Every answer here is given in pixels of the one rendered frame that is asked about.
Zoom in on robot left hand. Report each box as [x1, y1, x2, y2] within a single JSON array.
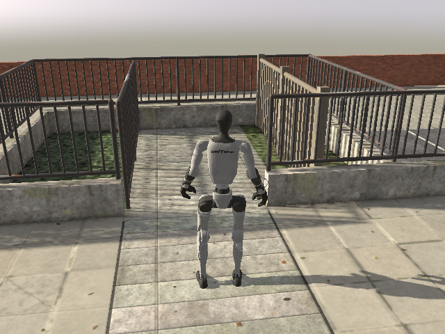
[[180, 186, 196, 199]]

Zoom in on right robot forearm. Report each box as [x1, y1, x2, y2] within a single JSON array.
[[251, 168, 266, 194]]

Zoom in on robot right upper arm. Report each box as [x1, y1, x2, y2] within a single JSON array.
[[238, 141, 257, 179]]

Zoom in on left robot forearm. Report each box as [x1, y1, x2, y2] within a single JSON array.
[[182, 166, 195, 189]]

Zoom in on robot right foot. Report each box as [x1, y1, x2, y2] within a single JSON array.
[[232, 270, 242, 287]]

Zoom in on robot right hand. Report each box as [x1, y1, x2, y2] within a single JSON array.
[[252, 191, 268, 207]]

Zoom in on robot left upper arm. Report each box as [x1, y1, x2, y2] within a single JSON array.
[[188, 140, 209, 177]]

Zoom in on robot left foot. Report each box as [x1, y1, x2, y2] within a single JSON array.
[[196, 271, 208, 289]]

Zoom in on robot foot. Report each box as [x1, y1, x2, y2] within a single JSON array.
[[232, 270, 242, 287], [196, 271, 208, 289]]

